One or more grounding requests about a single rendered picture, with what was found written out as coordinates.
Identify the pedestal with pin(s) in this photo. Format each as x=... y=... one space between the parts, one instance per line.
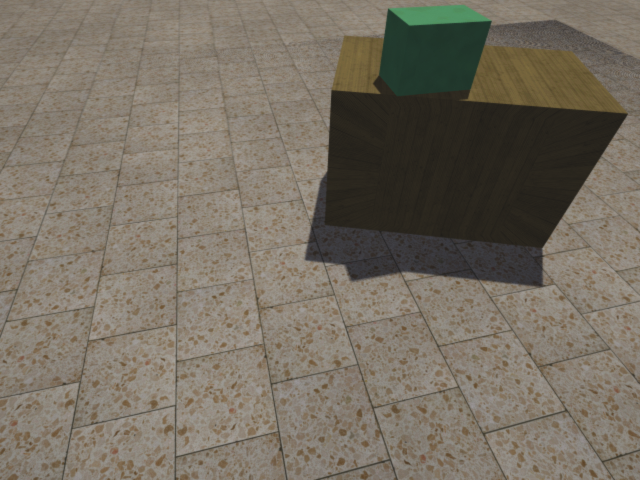
x=498 y=163

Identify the carton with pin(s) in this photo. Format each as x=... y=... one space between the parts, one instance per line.
x=432 y=49

